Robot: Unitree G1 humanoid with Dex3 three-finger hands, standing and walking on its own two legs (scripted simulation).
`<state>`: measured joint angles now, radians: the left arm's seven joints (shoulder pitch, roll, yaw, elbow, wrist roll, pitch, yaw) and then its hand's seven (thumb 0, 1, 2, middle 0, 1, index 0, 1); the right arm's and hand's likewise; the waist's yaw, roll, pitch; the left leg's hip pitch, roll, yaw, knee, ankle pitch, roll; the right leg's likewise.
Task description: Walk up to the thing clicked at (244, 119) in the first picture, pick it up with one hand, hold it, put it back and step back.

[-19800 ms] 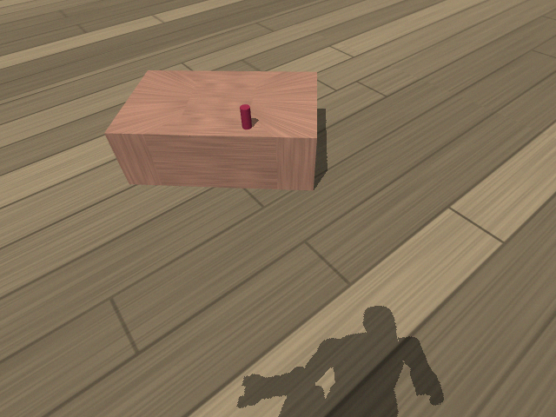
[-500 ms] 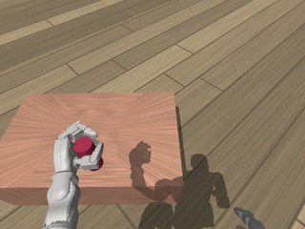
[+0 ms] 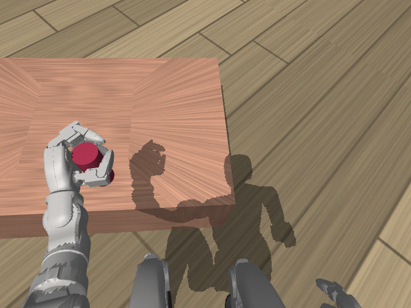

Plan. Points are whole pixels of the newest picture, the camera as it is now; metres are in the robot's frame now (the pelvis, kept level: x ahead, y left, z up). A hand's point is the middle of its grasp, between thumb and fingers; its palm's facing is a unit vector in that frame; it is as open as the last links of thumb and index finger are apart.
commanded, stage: crouch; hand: left
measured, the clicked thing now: (95, 166) +0.41 +0.21 -0.02
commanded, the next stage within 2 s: lower in 0.64 s
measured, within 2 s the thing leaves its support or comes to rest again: rests again in 1.70 s
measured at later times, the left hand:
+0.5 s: hand (102, 162) +0.44 +0.22 -0.08, palm faces +0.19 -0.98 -0.01, open 6.2 cm
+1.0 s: hand (108, 169) +0.45 +0.23 -0.14, palm faces +0.19 -0.98 +0.00, open 6.2 cm
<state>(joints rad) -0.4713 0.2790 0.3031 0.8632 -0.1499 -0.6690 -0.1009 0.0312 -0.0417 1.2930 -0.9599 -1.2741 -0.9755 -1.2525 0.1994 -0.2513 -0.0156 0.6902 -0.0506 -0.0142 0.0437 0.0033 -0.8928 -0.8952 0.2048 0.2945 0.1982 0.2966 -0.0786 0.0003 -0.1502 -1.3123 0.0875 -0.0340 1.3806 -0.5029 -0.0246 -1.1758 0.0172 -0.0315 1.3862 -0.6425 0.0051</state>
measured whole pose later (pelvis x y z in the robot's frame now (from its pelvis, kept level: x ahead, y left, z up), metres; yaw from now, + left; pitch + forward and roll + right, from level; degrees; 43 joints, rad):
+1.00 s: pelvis -0.04 +0.00 -0.13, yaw -5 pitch +34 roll -5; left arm -0.74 0.46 0.50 1.02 -0.11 -0.59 -0.17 0.03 -0.04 1.29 -0.97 -1.26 -0.98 -1.24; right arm 0.15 -0.25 0.04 0.68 -0.08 0.03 0.05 0.00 -0.91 -0.90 0.21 0.29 0.20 0.30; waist -0.11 -0.01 -0.17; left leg -1.89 0.12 -0.10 1.85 -0.57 -0.03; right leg -1.74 0.06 -0.05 1.86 -0.73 0.00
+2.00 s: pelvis -0.05 -0.01 -0.22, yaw -7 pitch +33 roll -5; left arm -0.80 0.54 0.57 1.02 -0.11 -0.55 -0.19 0.04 -0.04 1.26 -0.98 -1.24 -0.99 -1.23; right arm 0.12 -0.26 0.07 0.70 -0.09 0.06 0.03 0.00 -0.90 -0.89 0.21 0.29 0.20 0.30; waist -0.12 -0.02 -0.11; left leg -2.12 0.12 -0.15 2.12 -0.59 -0.05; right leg -1.97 0.08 -0.08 2.15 -0.76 0.00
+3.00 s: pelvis -0.05 -0.01 -0.23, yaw -7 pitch +32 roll -6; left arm -0.77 0.56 0.59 0.92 -0.12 -0.49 -0.20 -0.01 -0.36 0.21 -0.34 -0.28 -0.35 -0.27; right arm 0.12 -0.26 0.07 0.69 -0.08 0.07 0.03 0.00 -0.91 -0.89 0.21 0.30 0.20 0.30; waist -0.12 -0.02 -0.09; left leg -2.13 0.12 -0.16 2.15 -0.59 -0.05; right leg -1.98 0.09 -0.08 2.17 -0.76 0.00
